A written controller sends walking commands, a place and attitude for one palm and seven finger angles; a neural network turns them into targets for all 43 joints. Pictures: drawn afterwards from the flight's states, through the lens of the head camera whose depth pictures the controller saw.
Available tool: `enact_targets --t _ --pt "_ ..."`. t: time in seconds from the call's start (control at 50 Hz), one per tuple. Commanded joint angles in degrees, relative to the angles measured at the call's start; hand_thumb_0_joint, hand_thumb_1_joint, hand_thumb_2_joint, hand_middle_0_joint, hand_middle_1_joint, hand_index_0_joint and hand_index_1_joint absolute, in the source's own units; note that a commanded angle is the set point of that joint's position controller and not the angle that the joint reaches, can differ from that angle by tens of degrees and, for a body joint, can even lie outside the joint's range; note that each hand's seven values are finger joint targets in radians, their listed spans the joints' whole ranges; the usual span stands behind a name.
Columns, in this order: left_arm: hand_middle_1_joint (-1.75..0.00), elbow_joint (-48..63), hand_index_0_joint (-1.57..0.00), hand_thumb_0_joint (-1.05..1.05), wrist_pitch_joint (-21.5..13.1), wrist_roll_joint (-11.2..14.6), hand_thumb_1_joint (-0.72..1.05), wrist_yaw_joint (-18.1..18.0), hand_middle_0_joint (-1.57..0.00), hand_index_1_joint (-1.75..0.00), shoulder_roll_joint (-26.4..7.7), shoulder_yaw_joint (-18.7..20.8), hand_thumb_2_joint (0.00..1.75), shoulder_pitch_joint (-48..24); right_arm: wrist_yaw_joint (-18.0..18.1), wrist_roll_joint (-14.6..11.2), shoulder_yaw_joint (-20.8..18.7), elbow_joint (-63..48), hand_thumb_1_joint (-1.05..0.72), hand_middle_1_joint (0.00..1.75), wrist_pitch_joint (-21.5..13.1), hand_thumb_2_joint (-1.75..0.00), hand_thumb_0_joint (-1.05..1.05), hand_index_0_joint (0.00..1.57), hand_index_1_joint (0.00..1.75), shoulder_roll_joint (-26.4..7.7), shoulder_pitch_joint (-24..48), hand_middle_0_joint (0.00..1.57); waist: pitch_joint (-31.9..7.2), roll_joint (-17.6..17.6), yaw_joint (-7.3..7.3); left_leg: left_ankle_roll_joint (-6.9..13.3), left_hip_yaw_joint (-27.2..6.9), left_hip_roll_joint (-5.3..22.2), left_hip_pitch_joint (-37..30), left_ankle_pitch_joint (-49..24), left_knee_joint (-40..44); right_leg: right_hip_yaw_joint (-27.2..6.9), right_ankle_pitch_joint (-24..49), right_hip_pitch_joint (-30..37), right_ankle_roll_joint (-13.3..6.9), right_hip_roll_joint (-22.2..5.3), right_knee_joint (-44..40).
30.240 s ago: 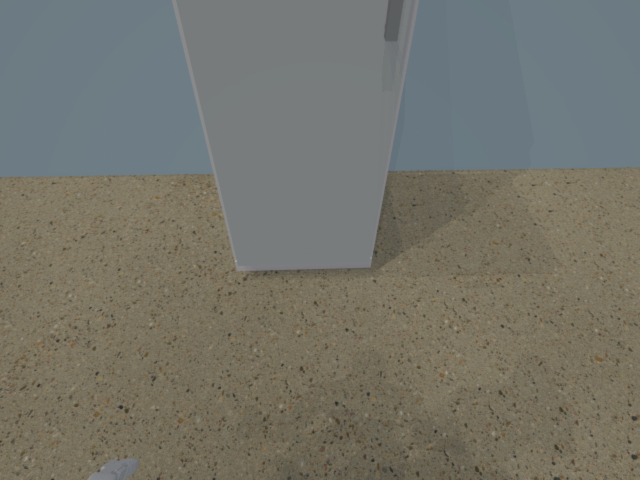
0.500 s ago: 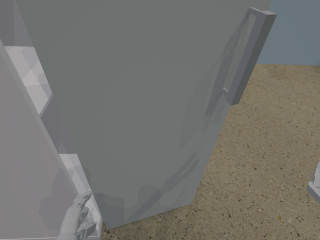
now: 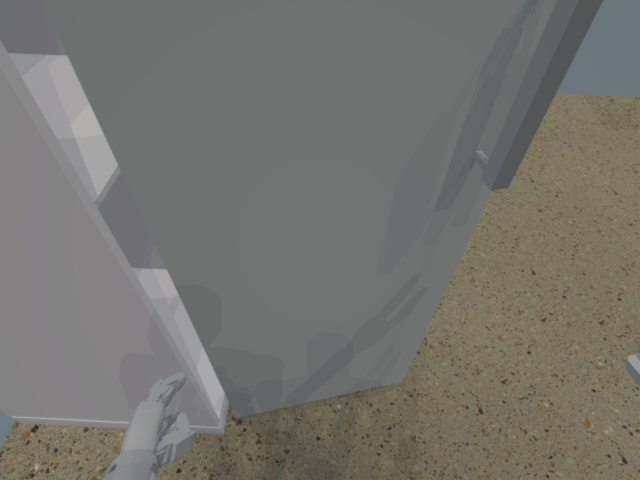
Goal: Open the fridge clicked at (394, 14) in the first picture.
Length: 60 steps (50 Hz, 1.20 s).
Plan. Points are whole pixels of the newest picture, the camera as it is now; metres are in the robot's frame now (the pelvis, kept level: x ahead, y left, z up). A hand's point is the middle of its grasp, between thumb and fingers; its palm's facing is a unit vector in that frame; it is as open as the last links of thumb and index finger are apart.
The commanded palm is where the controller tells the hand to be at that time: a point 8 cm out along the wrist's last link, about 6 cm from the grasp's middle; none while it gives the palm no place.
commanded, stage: step back with the hand held close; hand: right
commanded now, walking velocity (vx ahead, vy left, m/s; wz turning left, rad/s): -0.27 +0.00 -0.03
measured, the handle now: (521, 91) +0.47 -0.20 +0.27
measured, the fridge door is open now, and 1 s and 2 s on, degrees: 75 75 75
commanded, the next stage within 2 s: stop stepping back and stand still in 1.24 s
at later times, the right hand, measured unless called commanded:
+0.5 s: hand out of the picture +0.13 -0.29 +0.16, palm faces +0.47 +0.79 -0.39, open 7.4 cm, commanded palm +0.06 -0.32 +0.18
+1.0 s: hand out of the picture +0.07 -0.30 +0.18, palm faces +0.46 +0.78 -0.43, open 7.4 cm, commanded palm +0.02 -0.33 +0.18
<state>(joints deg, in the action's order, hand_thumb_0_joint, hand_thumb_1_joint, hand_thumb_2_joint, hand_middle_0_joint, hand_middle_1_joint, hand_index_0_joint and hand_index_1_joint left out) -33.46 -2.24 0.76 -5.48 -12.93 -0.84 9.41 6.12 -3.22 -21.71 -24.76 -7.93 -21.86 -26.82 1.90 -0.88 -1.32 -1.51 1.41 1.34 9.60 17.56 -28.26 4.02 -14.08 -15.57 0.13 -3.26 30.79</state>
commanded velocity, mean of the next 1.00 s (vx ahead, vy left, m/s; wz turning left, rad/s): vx -0.33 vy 0.00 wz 0.01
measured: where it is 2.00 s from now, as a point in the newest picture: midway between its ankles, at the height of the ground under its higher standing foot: outside the picture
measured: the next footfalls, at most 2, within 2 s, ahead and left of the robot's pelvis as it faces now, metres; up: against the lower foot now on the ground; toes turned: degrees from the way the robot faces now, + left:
left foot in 1.02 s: -0.19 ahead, +0.06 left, +0.00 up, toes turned -3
right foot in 1.54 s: -0.12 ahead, -0.15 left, +0.00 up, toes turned +2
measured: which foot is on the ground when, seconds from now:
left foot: down 0.00-0.80, up 0.82-1.00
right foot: down 0.00-1.00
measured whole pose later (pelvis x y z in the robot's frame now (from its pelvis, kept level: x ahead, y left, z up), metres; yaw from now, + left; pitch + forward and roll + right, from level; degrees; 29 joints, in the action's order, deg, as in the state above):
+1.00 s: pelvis -0.12 -0.03 -0.01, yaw -1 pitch +2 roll +4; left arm -33.7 -8.8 -0.9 -3.4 -9.3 -0.9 12.1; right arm 7.5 -3.6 -26.8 -31.3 -16.1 -25.3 -29.7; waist -0.4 0.0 -1.6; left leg 0.8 0.8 -4.2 9.6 24.0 -29.7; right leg 0.9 -2.0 -28.8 -2.0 -2.7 28.5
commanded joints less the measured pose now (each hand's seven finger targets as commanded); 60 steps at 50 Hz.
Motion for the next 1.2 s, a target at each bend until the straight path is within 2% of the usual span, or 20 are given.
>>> enact_targets --t 0.0,0.14,0.22,0.36,0.44,0.5,0.56,0.62,0.68,0.72,0.74,0.78,0.8,0.86,0.94,1.0,1.04,1.1,1.14,1.18 --pt "-0.30 11.17 -0.20 0.00 -1.48 0.31 0.90 -0.27 -0.20 -0.30 -5.40 2.18 0.90 -4.85 1.59 -0.44 -9.60 -16.28 -0.90 0.30 -4.62 -0.90 0.00 0.20 0.30 -12.87 -1.86 0.20 -11.96 -2.76 -0.49 0.83 -1.84 3.80 0.36 -24.68 0.04 -4.06 23.50 6.50 -3.45 -4.04 -2.32" --pt "-0.30 11.64 -0.20 0.00 -3.71 -0.02 0.90 -0.60 -0.20 -0.30 -6.69 2.36 0.90 -3.69 2.30 -0.82 -11.56 -16.97 -0.90 0.30 -6.04 -0.90 0.00 0.20 0.30 -13.18 -3.50 0.20 -8.62 -9.81 -0.33 0.79 -0.25 0.13 -1.17 -7.55 -3.66 -9.17 2.04 -5.73 -4.72 -6.88 -9.95" --pt "-0.30 10.98 -0.20 0.00 -5.35 0.42 0.90 -0.39 -0.20 -0.30 -6.97 2.32 0.90 -2.58 2.33 -0.36 -10.27 -15.54 -0.90 0.30 -6.98 -0.90 0.00 0.20 0.30 -11.28 -1.72 0.20 -6.44 -7.46 0.36 0.85 -0.92 0.03 -1.79 -4.30 -4.14 -9.53 -15.70 -13.11 -5.00 -6.63 -10.85" --pt "-0.30 8.64 -0.20 0.00 -7.01 -0.48 0.90 -0.55 -0.20 -0.30 -6.22 2.22 0.90 -1.47 3.02 0.23 -8.43 -15.99 -0.90 0.30 -7.89 -0.90 0.00 0.20 0.30 -11.22 2.83 0.20 -4.62 0.38 1.27 3.44 -7.19 4.10 10.93 7.13 5.78 -7.66 -15.59 -6.56 -2.96 -1.98 -3.23" --pt "-0.30 8.71 -0.20 0.00 -8.05 -0.64 0.90 -0.94 -0.20 -0.30 -6.91 2.35 0.90 -2.54 3.52 0.74 -9.76 -17.19 -0.90 0.30 -8.66 -0.90 0.00 0.20 0.30 -12.45 3.88 0.20 -5.88 -6.31 0.82 1.65 -3.40 0.53 5.91 3.49 0.51 -11.41 -17.39 -9.12 -3.98 -4.64 -9.86" --pt "-0.30 9.71 -0.20 0.00 -8.51 -0.26 0.90 -0.66 -0.20 -0.30 -7.66 2.70 0.90 -2.78 3.06 1.47 -10.25 -15.84 -0.90 0.30 -9.42 -0.90 0.00 0.20 0.30 -11.31 2.84 0.20 -4.38 -13.69 0.36 0.91 -0.68 -3.35 -3.71 3.95 -8.55 -15.19 -29.82 -21.29 -5.78 -8.14 -16.76" --pt "-0.30 10.33 -0.20 0.00 -8.38 0.01 0.90 0.04 -0.20 -0.30 -6.08 2.86 0.90 -1.88 2.49 0.58 -11.33 -16.20 -0.90 0.30 -9.81 -0.90 0.00 0.20 0.30 -12.58 -1.55 0.20 -6.47 -6.19 0.26 2.24 -4.46 -1.27 0.16 0.24 -1.89 -11.10 -19.37 -15.32 -4.39 -4.34 -8.76" --pt "-0.30 8.13 -0.20 0.00 -7.46 -0.82 0.90 0.51 -0.20 -0.30 -5.47 3.00 0.90 -0.92 2.72 0.36 -11.03 -15.56 -0.90 0.30 -10.14 -0.90 0.00 0.20 0.30 -13.28 -0.56 0.20 -2.79 4.71 1.19 6.84 -17.47 7.29 17.08 16.48 11.31 -6.27 -17.57 -8.52 -1.42 0.94 5.91" --pt "-0.30 6.37 -0.20 0.00 -6.73 -0.89 0.90 1.01 -0.20 -0.30 -5.05 2.84 0.90 -0.12 3.68 0.65 -8.93 -15.21 -0.90 0.30 -9.94 -0.90 0.00 0.20 0.30 -12.86 3.29 0.20 -6.17 9.58 2.19 8.56 -16.94 12.14 17.79 -4.19 8.96 -4.88 -4.96 -0.85 -0.49 2.20 11.43" --pt "-0.30 7.30 -0.20 0.00 -6.43 -0.73 0.90 0.36 -0.20 -0.30 -5.93 2.99 0.90 -1.89 3.82 0.81 -9.22 -15.57 -0.90 0.30 -9.99 -0.90 0.00 0.20 0.30 -13.59 5.32 0.20 -4.97 4.34 1.96 4.77 -11.75 6.27 17.18 -4.44 3.66 -8.66 -3.36 -1.10 -2.00 -0.31 0.92" --pt "-0.30 8.14 -0.20 0.00 -6.75 -0.55 0.90 -0.36 -0.20 -0.30 -6.99 3.35 0.90 -3.56 3.79 0.84 -9.80 -16.98 -0.90 0.30 -10.41 -0.90 0.00 0.20 0.30 -14.19 6.03 0.20 -5.00 -3.14 1.59 2.58 -8.06 1.34 14.27 -0.73 -0.50 -13.10 -6.54 -4.49 -3.48 -3.64 -6.33" --pt "-0.30 9.19 -0.20 0.00 -7.99 -0.57 0.90 -0.73 -0.20 -0.30 -8.55 4.00 0.90 -4.42 2.91 1.61 -11.69 -16.98 -0.90 0.30 -11.51 -0.90 0.00 0.20 0.30 -12.46 5.03 0.20 -7.17 -19.03 0.84 -0.13 -2.00 -7.02 -4.75 3.62 -21.71 -25.97 -34.59 -24.45 -8.46 -14.77 -24.22" --pt "-0.30 8.61 -0.20 0.00 -8.28 -0.98 0.90 -0.65 -0.20 -0.30 -8.42 4.54 0.90 -3.46 2.46 1.95 -12.71 -16.42 -0.90 0.30 -11.84 -0.90 0.00 0.20 0.30 -13.07 4.99 0.20 -6.94 -18.98 0.98 0.03 -2.16 -7.65 -6.84 4.22 -28.52 -26.63 -34.99 -27.75 -9.66 -16.33 -25.71" --pt "-0.30 8.57 -0.20 0.00 -9.09 -1.19 0.90 0.91 -0.20 -0.30 -6.66 4.63 0.90 -2.48 1.55 0.49 -11.21 -17.43 -0.90 0.30 -11.90 -0.90 0.00 0.20 0.30 -11.92 0.24 0.20 -8.20 -11.74 0.06 1.49 -1.22 -6.51 1.14 10.72 -19.07 -20.48 -18.19 -14.07 -8.10 -11.94 -18.92" --pt "-0.30 5.96 -0.20 0.00 -9.18 -1.78 0.90 1.63 -0.20 -0.30 -5.66 3.99 0.90 -0.75 1.70 -0.72 -9.16 -19.10 -0.90 0.30 -12.32 -0.90 0.00 0.20 0.30 -12.05 -1.28 0.20 -11.80 -12.77 0.40 2.31 -2.52 -3.01 1.50 5.37 6.98 -15.49 -4.49 -0.15 -2.73 -8.91 -13.73" --pt "-0.30 4.77 -0.20 0.00 -7.26 -2.00 0.90 0.62 -0.20 -0.30 -4.07 2.82 0.90 -1.79 2.51 -0.40 -9.82 -16.98 -0.90 0.30 -12.43 -0.90 0.00 0.20 0.30 -16.31 7.11 0.20 -10.19 3.97 1.42 7.51 -15.87 11.01 13.39 -12.37 14.12 -5.33 2.29 8.33 1.70 -2.63 3.39" --pt "-0.30 4.45 -0.20 0.00 -7.38 -1.00 0.90 -0.22 -0.20 -0.30 -4.94 3.73 0.90 -3.32 2.92 -0.07 -7.67 -14.57 -0.90 0.30 -10.34 -0.90 0.00 0.20 0.30 -15.38 9.37 0.20 -8.99 12.41 1.41 7.60 -15.43 13.14 17.94 -14.39 13.25 -3.80 -2.77 7.30 1.21 2.03 12.48" --pt "-0.30 5.63 -0.20 0.00 -5.00 -1.23 0.90 -0.77 -0.20 -0.30 -4.74 1.99 0.90 -4.61 2.71 0.30 -7.82 -12.48 -0.90 0.30 -8.25 -0.90 0.00 0.20 0.30 -14.89 6.14 0.20 -7.93 1.39 1.86 2.86 -6.72 5.60 10.49 -31.66 0.49 -6.16 21.17 5.02 -0.64 -0.57 -1.01" --pt "-0.30 7.12 -0.20 0.00 -4.83 0.02 0.90 -0.78 -0.20 -0.30 -6.82 2.72 0.90 -5.61 1.64 -0.54 -7.85 -13.23 -0.90 0.30 -8.94 -0.90 0.00 0.20 0.30 -14.80 7.00 0.20 -7.74 -5.65 1.12 -1.55 -3.29 -3.16 5.70 -14.36 -5.26 -12.89 26.48 3.35 -3.88 -7.11 -11.41" --pt "-0.30 8.34 -0.20 0.00 -4.93 -1.39 0.90 0.07 -0.20 -0.30 -6.63 3.15 0.90 -4.14 1.17 -1.42 -9.67 -14.20 -0.90 0.30 -8.14 -0.90 0.00 0.20 0.30 -14.62 -1.10 0.20 -14.57 -12.54 -0.06 0.21 -3.69 -5.16 5.53 4.80 -9.31 -20.01 24.58 4.66 -7.05 -11.10 -14.81"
